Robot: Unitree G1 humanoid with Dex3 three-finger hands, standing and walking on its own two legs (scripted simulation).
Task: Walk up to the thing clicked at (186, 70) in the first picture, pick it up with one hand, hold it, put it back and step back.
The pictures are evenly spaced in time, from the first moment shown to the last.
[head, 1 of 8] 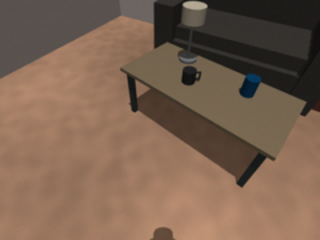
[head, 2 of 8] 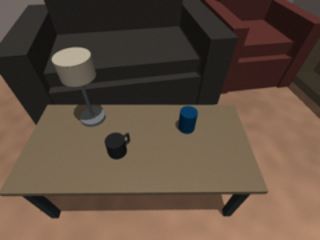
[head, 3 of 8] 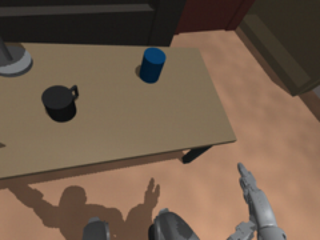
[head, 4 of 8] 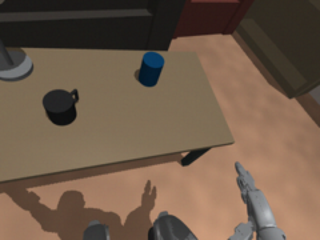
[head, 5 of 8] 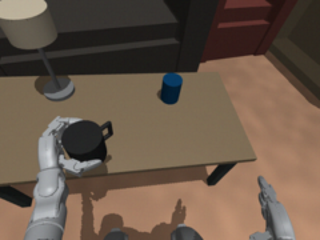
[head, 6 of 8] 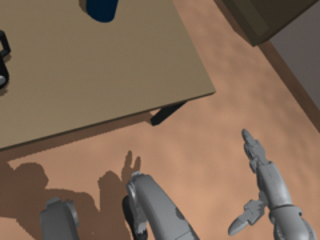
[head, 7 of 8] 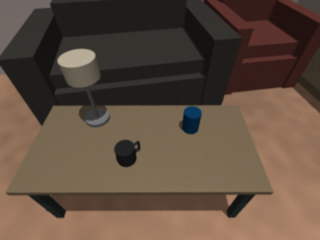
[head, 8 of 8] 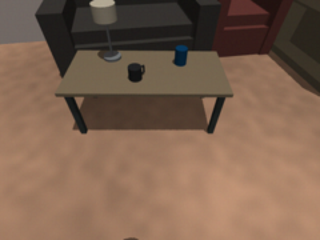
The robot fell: no
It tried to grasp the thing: yes
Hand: left
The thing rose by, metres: 0.29
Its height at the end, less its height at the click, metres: +0.00
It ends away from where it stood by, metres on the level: 0.05
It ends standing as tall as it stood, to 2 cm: yes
